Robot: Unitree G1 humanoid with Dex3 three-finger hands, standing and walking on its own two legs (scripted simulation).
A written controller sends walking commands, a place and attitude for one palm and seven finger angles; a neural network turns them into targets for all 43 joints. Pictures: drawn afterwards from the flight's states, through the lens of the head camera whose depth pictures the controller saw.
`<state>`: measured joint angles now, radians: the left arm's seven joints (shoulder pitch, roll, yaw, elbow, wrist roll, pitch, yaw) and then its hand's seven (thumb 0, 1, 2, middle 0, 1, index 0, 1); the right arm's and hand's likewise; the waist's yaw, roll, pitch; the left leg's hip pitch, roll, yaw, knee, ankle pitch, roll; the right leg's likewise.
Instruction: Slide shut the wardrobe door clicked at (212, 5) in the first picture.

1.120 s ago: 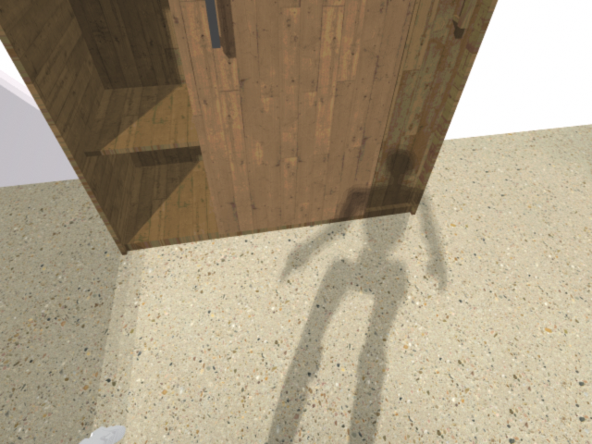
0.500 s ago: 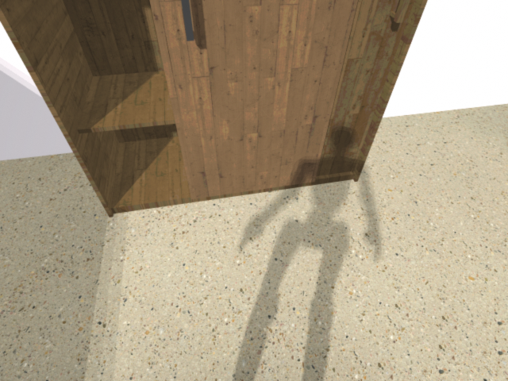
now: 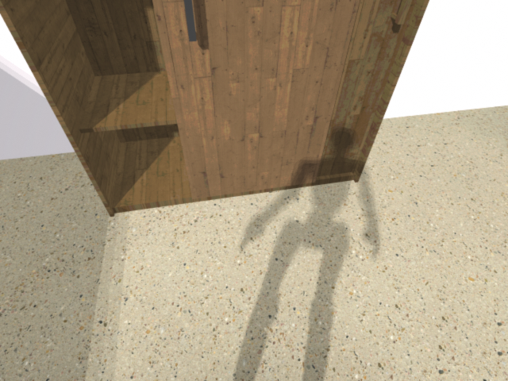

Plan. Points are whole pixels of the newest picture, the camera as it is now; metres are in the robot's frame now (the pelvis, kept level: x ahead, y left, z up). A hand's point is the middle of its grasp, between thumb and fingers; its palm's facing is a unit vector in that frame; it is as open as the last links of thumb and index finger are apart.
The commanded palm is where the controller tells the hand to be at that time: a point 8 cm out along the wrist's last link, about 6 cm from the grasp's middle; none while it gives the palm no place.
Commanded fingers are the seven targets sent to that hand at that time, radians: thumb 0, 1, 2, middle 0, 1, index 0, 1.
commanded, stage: look at it before walking up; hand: right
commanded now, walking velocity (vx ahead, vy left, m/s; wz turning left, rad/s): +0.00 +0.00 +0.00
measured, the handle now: (187, 1) +1.05 +0.26 +0.18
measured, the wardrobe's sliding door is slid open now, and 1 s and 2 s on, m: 0.40 0.40 0.40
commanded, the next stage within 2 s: walk to a spot facing it in 0.32 s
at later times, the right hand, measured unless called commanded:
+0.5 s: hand out of the picture +0.08 -0.25 -0.15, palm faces -0.02 +0.94 -0.34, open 7.4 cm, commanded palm none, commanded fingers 0.00 -0.90 -0.90 0.20 0.30 0.20 0.30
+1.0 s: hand out of the picture +0.04 -0.15 -0.16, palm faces -0.18 +0.96 -0.22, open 7.4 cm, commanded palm none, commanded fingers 0.00 -0.90 -0.90 0.20 0.30 0.20 0.30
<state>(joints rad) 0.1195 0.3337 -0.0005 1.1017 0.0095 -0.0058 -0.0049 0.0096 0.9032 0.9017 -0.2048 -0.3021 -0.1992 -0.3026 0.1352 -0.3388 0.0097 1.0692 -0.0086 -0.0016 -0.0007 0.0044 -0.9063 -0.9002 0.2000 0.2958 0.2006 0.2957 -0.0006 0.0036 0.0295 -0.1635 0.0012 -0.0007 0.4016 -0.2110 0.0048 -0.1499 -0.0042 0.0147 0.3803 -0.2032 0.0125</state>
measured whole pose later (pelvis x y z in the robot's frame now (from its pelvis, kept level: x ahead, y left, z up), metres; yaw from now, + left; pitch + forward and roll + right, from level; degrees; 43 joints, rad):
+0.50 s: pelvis +0.01 +0.00 +0.00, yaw +0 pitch -2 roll +0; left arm 0.11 0.34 0.00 1.10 0.01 0.00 0.00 0.01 0.90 0.90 -0.20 -0.30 -0.20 -0.30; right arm 0.14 -0.34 0.01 1.07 -0.01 0.00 0.00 0.00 -0.91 -0.90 0.20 0.30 0.20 0.30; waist -0.01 0.00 0.03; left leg -0.15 0.00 0.00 0.39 -0.21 0.01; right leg -0.13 -0.01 0.01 0.37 -0.20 0.02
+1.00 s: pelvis +0.01 +0.03 +0.00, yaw +15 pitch +0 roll -1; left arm 0.20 0.24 0.06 0.97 0.03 0.03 -0.02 0.01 0.91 0.90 -0.20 -0.30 -0.20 -0.30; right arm 0.39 -0.17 -0.03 0.96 -0.02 -0.01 0.01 0.00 -0.91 -0.90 0.20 0.30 0.20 0.30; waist -0.03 -0.02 0.03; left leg -0.23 -0.07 -0.04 0.47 -0.24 0.08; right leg -0.52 -0.07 -0.03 1.08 -0.30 0.06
